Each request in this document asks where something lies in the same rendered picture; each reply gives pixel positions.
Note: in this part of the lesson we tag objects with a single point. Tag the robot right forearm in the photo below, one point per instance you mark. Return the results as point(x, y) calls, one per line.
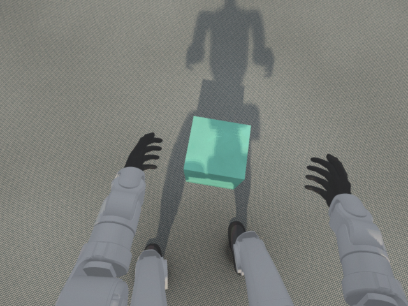
point(368, 277)

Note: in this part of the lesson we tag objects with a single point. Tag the robot left hand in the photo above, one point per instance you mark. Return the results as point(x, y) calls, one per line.
point(137, 156)

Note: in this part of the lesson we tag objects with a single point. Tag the carton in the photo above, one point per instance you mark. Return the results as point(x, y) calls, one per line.
point(217, 153)

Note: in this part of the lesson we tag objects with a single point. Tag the left robot shin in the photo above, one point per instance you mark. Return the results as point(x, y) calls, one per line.
point(146, 253)

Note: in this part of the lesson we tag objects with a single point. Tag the robot left foot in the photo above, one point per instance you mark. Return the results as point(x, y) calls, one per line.
point(155, 247)

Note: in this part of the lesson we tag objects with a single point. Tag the robot left upper arm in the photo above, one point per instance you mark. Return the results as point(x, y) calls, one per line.
point(95, 291)

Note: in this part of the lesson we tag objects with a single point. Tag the robot right hand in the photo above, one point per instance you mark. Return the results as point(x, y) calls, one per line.
point(336, 176)

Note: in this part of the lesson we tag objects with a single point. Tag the robot left forearm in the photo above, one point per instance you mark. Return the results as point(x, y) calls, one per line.
point(107, 253)

